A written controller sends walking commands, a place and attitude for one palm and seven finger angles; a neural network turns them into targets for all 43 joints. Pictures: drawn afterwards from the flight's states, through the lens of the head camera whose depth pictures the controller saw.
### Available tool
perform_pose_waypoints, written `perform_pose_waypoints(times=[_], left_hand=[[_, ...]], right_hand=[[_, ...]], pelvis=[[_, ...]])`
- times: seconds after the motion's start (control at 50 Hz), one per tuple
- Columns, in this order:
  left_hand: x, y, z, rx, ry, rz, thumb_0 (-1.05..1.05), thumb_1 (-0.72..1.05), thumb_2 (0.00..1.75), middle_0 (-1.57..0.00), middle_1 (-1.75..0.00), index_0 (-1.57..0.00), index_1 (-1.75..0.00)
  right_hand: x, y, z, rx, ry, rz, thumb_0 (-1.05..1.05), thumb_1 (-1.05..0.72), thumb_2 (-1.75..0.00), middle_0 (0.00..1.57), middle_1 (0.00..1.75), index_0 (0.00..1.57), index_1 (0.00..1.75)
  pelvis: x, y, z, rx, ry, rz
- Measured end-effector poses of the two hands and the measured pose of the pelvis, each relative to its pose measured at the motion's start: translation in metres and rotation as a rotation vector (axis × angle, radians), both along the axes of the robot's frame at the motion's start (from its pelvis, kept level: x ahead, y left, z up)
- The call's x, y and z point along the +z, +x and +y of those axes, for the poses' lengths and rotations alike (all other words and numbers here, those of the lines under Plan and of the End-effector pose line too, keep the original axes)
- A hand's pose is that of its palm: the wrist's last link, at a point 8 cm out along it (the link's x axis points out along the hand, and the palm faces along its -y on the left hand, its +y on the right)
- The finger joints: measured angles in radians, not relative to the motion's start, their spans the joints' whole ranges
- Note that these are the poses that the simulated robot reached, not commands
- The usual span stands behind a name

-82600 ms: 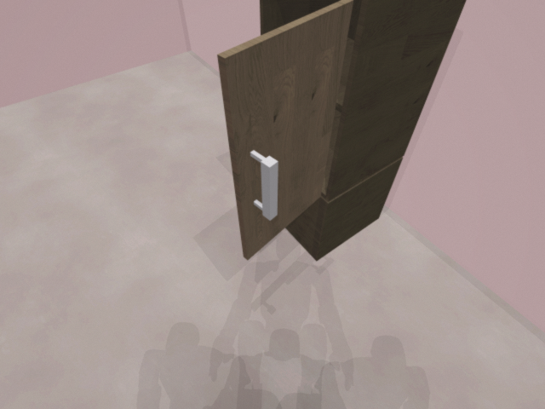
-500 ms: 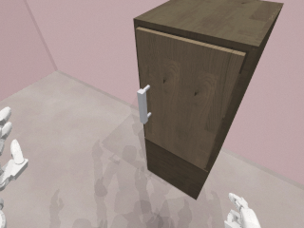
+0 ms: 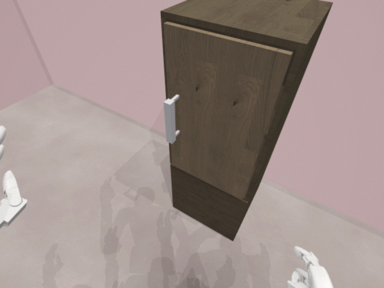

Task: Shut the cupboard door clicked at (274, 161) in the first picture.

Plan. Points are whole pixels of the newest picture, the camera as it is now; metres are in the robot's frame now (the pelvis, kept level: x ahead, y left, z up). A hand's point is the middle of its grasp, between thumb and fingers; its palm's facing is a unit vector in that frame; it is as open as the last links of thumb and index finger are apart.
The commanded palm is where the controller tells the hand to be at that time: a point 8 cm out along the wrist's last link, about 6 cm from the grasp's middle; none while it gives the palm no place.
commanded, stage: step back with the hand held close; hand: left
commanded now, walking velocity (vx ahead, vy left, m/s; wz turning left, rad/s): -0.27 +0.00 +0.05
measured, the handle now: (173, 119) +0.65 +0.09 -0.03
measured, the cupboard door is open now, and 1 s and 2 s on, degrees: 0 0 0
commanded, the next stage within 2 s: stop stepping back and stand still in 0.62 s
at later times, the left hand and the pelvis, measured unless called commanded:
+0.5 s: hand (16, 239) +0.15 +0.25 +0.16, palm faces +0.40 -0.83 -0.40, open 7.4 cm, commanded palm +0.07 +0.29 +0.19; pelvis -0.08 -0.01 +0.01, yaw -2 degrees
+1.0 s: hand out of the picture -0.04 +0.23 +0.14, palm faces +0.56 -0.79 -0.23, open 7.4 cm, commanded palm -0.12 +0.26 +0.19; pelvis -0.25 -0.04 +0.01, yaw +3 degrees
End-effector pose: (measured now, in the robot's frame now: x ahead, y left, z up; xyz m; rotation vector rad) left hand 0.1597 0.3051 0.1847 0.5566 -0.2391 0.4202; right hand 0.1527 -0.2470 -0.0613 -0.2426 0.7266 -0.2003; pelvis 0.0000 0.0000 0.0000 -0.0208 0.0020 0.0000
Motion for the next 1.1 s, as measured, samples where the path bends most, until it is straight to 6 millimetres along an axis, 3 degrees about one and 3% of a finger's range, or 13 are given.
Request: perform_pose_waypoints(times=[0.18,0.3,0.38,0.52,0.58,0.66,0.72,0.78,0.84,0.9,0.98,1.04,1.1], left_hand=[[0.002,-0.041,0.002,-0.016,0.014,-0.079,0.02,0.88,0.89,-0.21,-0.30,-0.21,-0.30],[0.024,-0.061,0.024,0.049,0.085,-0.140,0.02,0.88,0.89,-0.21,-0.30,-0.22,-0.30],[0.019,-0.060,0.028,0.073,0.035,-0.137,0.02,0.89,0.89,-0.21,-0.30,-0.21,-0.30],[-0.013,-0.049,-0.024,-0.122,-0.061,-0.011,0.02,0.89,0.89,-0.20,-0.30,-0.20,-0.30],[-0.005,-0.063,-0.056,-0.263,0.007,-0.001,0.02,0.89,0.89,-0.20,-0.30,-0.21,-0.30],[0.025,-0.110,-0.085,-0.376,0.192,-0.019,0.02,0.89,0.89,-0.21,-0.30,-0.21,-0.30],[0.052,-0.158,-0.090,-0.360,0.292,-0.035,0.02,0.88,0.89,-0.22,-0.30,-0.22,-0.30],[0.065,-0.204,-0.074,-0.220,0.300,-0.060,0.01,0.88,0.89,-0.22,-0.30,-0.22,-0.30],[0.051,-0.234,-0.043,0.010,0.161,-0.059,0.01,0.88,0.89,-0.22,-0.30,-0.22,-0.30],[0.015,-0.246,-0.022,0.193,-0.067,-0.052,0.01,0.89,0.89,-0.21,-0.30,-0.21,-0.30],[-0.030,-0.250,-0.038,0.195,-0.285,0.006,0.02,0.90,0.89,-0.20,-0.30,-0.20,-0.30],[-0.029,-0.261,-0.056,0.064,-0.274,0.011,0.02,0.89,0.89,-0.20,-0.30,-0.20,-0.30],[-0.003,-0.281,-0.051,-0.042,-0.127,-0.041,0.02,0.89,0.89,-0.21,-0.30,-0.21,-0.30]], right_hand=[[-0.003,-0.034,0.003,0.045,-0.060,0.069,0.02,-0.90,-0.90,0.21,0.30,0.20,0.30],[-0.001,-0.036,0.016,0.060,-0.048,0.032,0.02,-0.90,-0.90,0.21,0.30,0.20,0.30],[0.001,-0.034,0.026,0.090,-0.020,0.019,0.02,-0.90,-0.90,0.21,0.30,0.20,0.30],[0.005,-0.049,0.024,0.144,0.012,0.002,0.01,-0.90,-0.90,0.21,0.30,0.20,0.30],[0.006,-0.069,0.010,0.133,0.023,-0.036,0.01,-0.90,-0.90,0.21,0.30,0.21,0.30],[0.004,-0.110,-0.014,0.102,0.032,-0.078,0.01,-0.90,-0.90,0.21,0.30,0.20,0.30],[0.002,-0.151,-0.032,0.051,0.048,-0.050,0.01,-0.90,-0.90,0.21,0.30,0.20,0.30],[0.006,-0.192,-0.049,-0.001,0.042,0.006,0.01,-0.90,-0.90,0.21,0.30,0.20,0.30],[0.006,-0.224,-0.065,-0.036,0.012,0.020,0.02,-0.90,-0.90,0.21,0.30,0.20,0.30],[-0.002,-0.249,-0.076,-0.041,-0.017,0.037,0.02,-0.90,-0.90,0.20,0.30,0.20,0.30],[-0.009,-0.273,-0.075,-0.014,-0.062,0.107,0.02,-0.90,-0.90,0.20,0.30,0.20,0.30],[0.000,-0.283,-0.060,-0.001,-0.081,0.109,0.02,-0.90,-0.90,0.20,0.30,0.20,0.30],[0.010,-0.287,-0.040,0.000,-0.083,0.047,0.02,-0.90,-0.90,0.20,0.30,0.20,0.30]], pelvis=[[-0.004,-0.025,0.003,0.057,-0.017,0.003],[0.000,-0.031,0.009,0.063,-0.049,0.016],[0.005,-0.041,0.006,0.028,-0.048,0.070],[0.008,-0.094,-0.013,-0.039,-0.034,0.153],[0.004,-0.124,-0.026,-0.056,-0.027,0.153],[-0.005,-0.166,-0.043,-0.049,-0.047,0.111],[-0.003,-0.184,-0.053,-0.027,-0.062,0.061],[0.007,-0.190,-0.061,-0.049,0.010,0.037],[0.015,-0.200,-0.061,-0.074,0.053,0.025],[0.016,-0.216,-0.055,-0.032,0.051,0.012],[0.014,-0.241,-0.046,0.048,0.034,0.003],[0.014,-0.259,-0.040,0.060,0.027,0.013],[0.010,-0.274,-0.033,0.043,0.023,0.020]])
